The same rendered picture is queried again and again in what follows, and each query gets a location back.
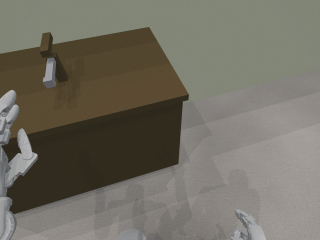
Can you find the robot left forearm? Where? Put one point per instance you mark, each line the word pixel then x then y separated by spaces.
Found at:
pixel 8 221

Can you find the robot left thigh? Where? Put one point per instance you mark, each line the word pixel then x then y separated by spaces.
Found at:
pixel 131 234

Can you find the tap lever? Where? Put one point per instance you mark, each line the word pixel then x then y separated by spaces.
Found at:
pixel 49 79

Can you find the counter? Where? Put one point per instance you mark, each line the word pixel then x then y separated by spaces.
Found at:
pixel 114 114

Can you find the left robot hand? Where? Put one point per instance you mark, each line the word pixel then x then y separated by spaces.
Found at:
pixel 23 161

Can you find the right robot hand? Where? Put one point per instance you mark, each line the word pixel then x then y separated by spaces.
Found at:
pixel 254 231

